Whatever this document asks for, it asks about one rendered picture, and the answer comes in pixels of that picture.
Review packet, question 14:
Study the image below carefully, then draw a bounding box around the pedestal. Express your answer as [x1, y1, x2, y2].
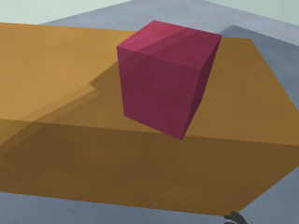
[0, 22, 299, 217]

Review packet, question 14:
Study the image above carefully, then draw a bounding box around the carton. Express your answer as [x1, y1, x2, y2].
[116, 20, 222, 140]

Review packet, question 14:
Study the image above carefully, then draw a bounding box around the right robot hand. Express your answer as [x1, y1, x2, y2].
[223, 211, 248, 224]

